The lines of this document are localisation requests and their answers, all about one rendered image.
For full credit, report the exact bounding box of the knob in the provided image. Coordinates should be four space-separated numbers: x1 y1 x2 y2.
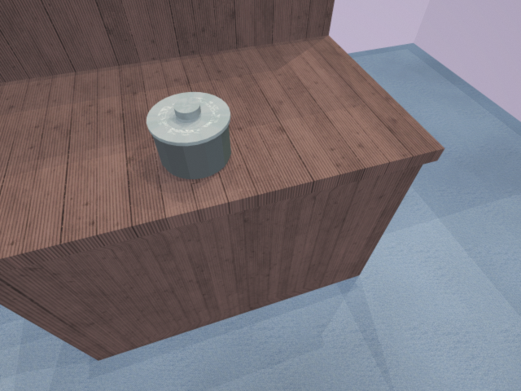
173 98 201 120

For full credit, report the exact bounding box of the pot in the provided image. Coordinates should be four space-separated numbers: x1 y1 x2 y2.
153 126 231 179

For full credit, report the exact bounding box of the lid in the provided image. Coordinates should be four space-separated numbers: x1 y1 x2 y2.
147 92 230 146

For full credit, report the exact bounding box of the table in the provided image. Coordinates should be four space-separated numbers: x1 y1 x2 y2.
0 0 444 361

